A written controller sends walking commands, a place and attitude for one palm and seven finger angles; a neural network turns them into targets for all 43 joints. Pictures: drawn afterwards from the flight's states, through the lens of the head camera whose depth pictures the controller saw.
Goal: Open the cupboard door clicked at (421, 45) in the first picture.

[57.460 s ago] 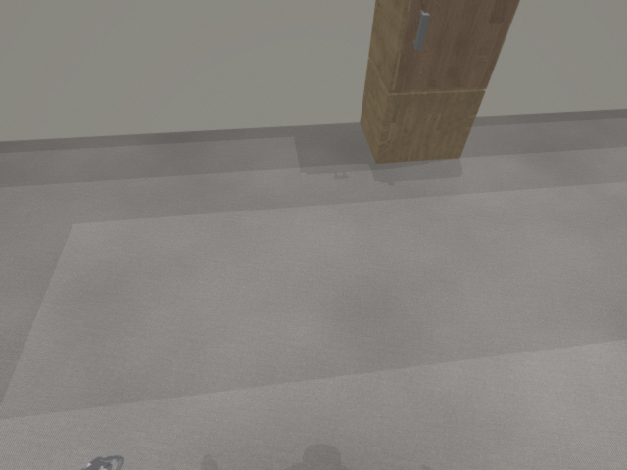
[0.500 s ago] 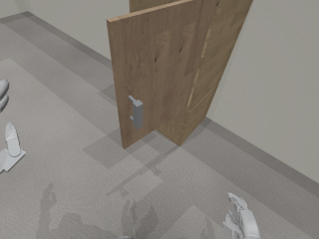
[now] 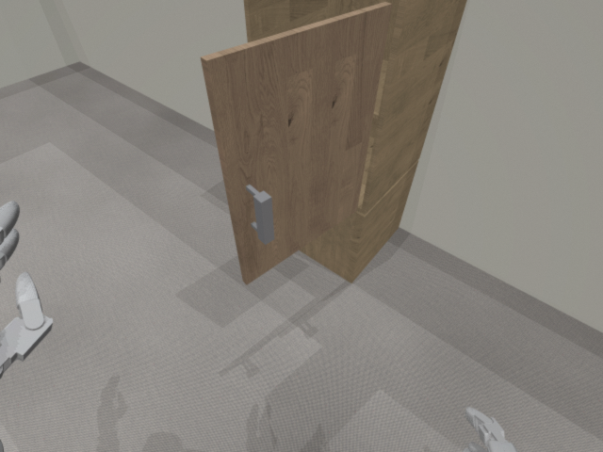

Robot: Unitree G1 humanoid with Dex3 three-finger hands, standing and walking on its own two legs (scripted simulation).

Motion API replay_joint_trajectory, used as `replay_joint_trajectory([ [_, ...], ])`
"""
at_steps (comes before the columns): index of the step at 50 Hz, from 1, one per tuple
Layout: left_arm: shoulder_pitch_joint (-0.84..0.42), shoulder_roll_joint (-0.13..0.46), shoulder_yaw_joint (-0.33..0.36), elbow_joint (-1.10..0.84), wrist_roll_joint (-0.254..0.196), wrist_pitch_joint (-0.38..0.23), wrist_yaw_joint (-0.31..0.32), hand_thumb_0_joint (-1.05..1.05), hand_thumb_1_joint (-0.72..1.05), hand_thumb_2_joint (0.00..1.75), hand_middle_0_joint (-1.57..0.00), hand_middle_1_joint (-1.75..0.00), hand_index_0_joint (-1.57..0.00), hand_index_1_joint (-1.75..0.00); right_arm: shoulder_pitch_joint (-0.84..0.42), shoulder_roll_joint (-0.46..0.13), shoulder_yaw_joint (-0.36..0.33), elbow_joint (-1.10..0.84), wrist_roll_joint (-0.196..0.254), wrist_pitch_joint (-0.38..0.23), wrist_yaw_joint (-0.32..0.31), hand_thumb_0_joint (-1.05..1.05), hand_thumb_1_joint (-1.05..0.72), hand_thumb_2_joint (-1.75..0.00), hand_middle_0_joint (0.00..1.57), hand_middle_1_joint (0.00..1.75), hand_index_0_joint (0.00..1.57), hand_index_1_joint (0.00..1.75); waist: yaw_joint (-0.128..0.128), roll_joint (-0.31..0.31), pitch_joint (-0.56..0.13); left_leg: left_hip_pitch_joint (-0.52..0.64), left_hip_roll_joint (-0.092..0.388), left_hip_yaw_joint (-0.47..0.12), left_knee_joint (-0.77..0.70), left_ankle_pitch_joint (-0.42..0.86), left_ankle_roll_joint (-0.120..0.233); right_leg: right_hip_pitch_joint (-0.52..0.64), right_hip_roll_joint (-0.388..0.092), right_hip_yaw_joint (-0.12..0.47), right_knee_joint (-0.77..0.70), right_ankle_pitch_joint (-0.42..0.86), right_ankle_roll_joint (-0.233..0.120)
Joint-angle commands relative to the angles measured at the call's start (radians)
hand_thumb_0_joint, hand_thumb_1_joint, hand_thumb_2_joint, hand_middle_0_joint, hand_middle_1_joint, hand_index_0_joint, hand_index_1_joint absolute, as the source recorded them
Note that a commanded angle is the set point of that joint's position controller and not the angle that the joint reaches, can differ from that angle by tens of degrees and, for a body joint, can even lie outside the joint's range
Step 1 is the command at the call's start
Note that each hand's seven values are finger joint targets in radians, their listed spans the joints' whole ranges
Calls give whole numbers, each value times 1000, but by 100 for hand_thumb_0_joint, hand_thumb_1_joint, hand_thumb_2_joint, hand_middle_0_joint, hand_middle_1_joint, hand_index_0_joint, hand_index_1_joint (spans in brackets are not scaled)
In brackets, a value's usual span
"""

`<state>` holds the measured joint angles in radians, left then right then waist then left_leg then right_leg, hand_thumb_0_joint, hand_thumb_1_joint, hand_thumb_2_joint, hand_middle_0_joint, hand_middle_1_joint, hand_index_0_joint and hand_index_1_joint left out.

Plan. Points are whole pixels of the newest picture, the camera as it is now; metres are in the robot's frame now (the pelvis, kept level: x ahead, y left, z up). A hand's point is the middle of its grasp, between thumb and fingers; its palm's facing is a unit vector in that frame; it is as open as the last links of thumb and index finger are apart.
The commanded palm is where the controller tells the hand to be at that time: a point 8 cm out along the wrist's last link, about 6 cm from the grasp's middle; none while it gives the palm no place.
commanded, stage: stop stepping back and stand still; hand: left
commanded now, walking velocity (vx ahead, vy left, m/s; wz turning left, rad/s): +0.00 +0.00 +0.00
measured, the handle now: (258, 213) +0.60 +0.12 -0.08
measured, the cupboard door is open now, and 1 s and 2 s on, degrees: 80 80 80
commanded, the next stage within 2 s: let the arm hang, fingers relaxed in 0.58 s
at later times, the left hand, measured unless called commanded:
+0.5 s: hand out of the picture +0.18 +0.30 +0.16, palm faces +0.41 -0.79 -0.46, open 7.4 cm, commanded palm +0.12 +0.34 +0.18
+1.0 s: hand out of the picture +0.03 +0.21 -0.17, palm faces -0.01 -0.98 -0.19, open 7.2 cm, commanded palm none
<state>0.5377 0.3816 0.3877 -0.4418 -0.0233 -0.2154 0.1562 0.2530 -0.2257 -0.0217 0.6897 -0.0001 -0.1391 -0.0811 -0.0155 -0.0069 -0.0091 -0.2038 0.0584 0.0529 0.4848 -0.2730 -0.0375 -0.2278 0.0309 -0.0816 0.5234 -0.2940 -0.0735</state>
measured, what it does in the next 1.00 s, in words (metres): stands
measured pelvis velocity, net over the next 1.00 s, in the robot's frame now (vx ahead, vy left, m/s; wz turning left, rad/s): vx -0.03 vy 0.03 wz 0.02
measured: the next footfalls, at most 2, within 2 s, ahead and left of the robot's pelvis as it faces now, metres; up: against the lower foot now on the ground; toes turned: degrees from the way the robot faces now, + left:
none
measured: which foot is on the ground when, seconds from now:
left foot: down 0.00-1.00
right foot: down 0.00-1.00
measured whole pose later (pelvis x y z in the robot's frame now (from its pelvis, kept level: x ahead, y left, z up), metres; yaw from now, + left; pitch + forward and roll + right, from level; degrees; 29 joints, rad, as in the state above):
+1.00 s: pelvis -0.03 +0.03 +0.00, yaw +1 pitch +0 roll +0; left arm 0.22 0.18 -0.02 0.93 0.01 0.04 0.01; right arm 0.17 -0.27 0.00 0.97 -0.03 0.02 0.00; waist -0.02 -0.01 0.08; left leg -0.27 0.01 0.05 0.51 -0.23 0.00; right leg -0.27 -0.02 -0.09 0.52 -0.25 -0.03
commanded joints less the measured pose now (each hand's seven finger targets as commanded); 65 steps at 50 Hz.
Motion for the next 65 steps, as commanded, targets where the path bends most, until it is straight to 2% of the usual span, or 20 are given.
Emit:
replay_joint_trajectory([
  [1,-4,216,170,-196,-8,-57,20,0,90,90,-20,-30,-20,-30,-92,-94,-18,-187,9,-44,6,0,-90,-90,20,30,20,30,5,33,-88,-14,21,-16,-12,284,58,100,-129,167,-81,423,57],
  [6,-26,185,132,-173,-16,-38,10,0,90,90,-20,-30,-20,-30,-108,-97,-10,-202,5,-37,7,0,-90,-90,20,30,20,30,6,18,-39,-20,29,-51,-67,147,61,28,-98,163,-138,188,63],
  [9,-54,178,117,-178,-13,-28,9,0,90,90,-20,-30,-20,-30,-118,-97,-4,-210,2,-35,3,0,-90,-90,20,30,20,30,8,50,-20,-37,36,-62,-112,70,63,15,-81,149,-154,117,70],
  [13,-93,186,114,-213,-6,-19,12,0,90,90,-20,-30,-20,-30,-125,-95,1,-219,-1,-41,-4,0,-90,-90,20,30,20,30,14,83,-27,-62,40,-75,-163,22,64,54,-63,121,-145,118,79],
  [18,-92,185,116,-243,-3,-18,17,0,90,90,-20,-30,-20,-30,-122,-95,1,-221,-3,-50,-5,0,-90,-90,20,30,20,30,17,115,-51,-65,32,-73,-171,62,54,95,-60,100,-136,164,79],
  [27,-2,194,141,-221,-12,-22,19,0,90,90,-20,-30,-20,-30,-120,-103,-8,-215,-3,-50,-3,0,-90,-90,20,30,20,30,20,106,-73,-69,29,-79,-173,149,40,123,-57,70,-127,208,80],
  [33,16,190,141,-217,-15,-28,20,0,90,90,-20,-30,-20,-30,-121,-103,-12,-214,-2,-47,-6,0,-90,-90,20,30,20,30,18,83,-74,-66,24,-73,-152,153,40,117,-66,82,-141,218,79],
  [34,-98,23,-292,567,61,110,-127,0,90,90,-20,-30,-20,-30,-181,-284,-62,35,6,-72,88,0,-90,-90,20,30,20,30,-30,89,32,-142,55,-110,7,316,63,-45,-141,51,0,300,52],
  [35,-114,12,-263,600,49,189,-149,0,90,90,-20,-30,-20,-30,-95,-238,-61,32,6,6,90,0,-90,-90,20,30,20,30,-12,103,-39,-81,62,-100,-20,376,53,-59,-127,91,-15,207,43],
  [36,-142,-3,-273,631,49,202,-153,0,90,90,-20,-30,-20,-30,-87,-226,-51,31,-4,31,86,0,-90,-90,20,30,20,30,-6,80,-63,-111,89,-138,-36,313,82,-60,-106,71,23,92,40],
  [38,-191,16,-284,733,55,201,-156,0,90,90,-20,-30,-20,-30,-107,-230,-35,26,-15,60,82,0,-90,-90,20,30,20,30,11,-49,-66,-148,96,-177,-54,247,111,-12,-99,82,29,66,35],
  [39,-220,35,-287,796,60,198,-157,0,90,90,-20,-30,-20,-30,-112,-235,-34,40,-20,70,83,0,-90,-90,20,30,20,30,17,-123,-78,-141,79,-169,-42,230,110,14,-113,98,1,110,28],
  [41,-285,68,-295,932,61,197,-155,0,90,90,-20,-30,-20,-30,-111,-236,-33,82,-23,90,84,0,-90,-90,20,30,20,30,9,-192,-91,-84,33,-133,0,194,93,1,-164,144,-53,165,4],
  [43,-343,65,-320,1059,54,205,-149,0,90,90,-20,-30,-20,-30,-107,-206,-20,126,-28,113,84,0,-90,-90,20,30,20,30,-4,-101,-58,-45,6,-105,-2,165,76,-35,-189,167,-91,145,-12],
  [46,-367,44,-344,1217,45,211,-143,0,90,90,-20,-30,-20,-30,-113,-173,-3,188,-29,132,79,0,-90,-90,20,30,20,30,1,48,-29,-32,19,-116,-70,144,69,-16,-159,155,-111,92,6],
  [51,-331,5,-342,1394,38,202,-138,0,90,90,-20,-30,-20,-30,-82,-139,-2,281,-28,139,65,0,-90,-90,20,30,20,30,10,132,-22,-17,25,-105,-103,79,62,28,-158,154,-186,43,5],
  [53,-336,15,-342,1436,36,197,-139,0,90,90,-20,-30,-20,-30,-58,-145,-7,310,-24,140,62,0,-90,-90,20,30,20,30,7,90,-25,0,30,-104,-99,89,63,39,-163,150,-211,49,3],
  [55,-341,16,-343,1471,33,195,-139,0,90,90,-20,-30,-20,-30,-35,-143,-8,340,-22,139,59,0,-90,-90,20,30,20,30,5,83,-21,8,35,-104,-106,99,62,47,-165,142,-223,52,1],
  [57,-338,15,-344,1497,32,196,-139,0,90,90,-20,-30,-20,-30,-24,-146,-11,355,-21,142,57,0,-90,-90,20,30,20,30,7,50,14,9,37,-105,-112,89,63,28,-160,134,-240,23,1],
  [65,-356,22,-342,1543,32,201,-137,0,90,90,-20,-30,-20,-30,9,-143,-11,399,-25,145,57,0,-90,-90,20,30,20,30,5,0,61,-1,36,-101,-139,49,66,12,-161,136,-268,-59,2],
])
